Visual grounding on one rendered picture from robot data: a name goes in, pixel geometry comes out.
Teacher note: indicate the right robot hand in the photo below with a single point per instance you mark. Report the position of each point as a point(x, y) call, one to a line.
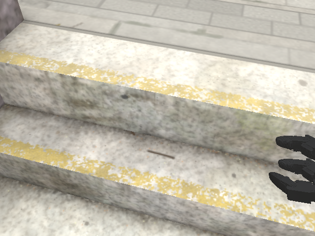
point(297, 191)

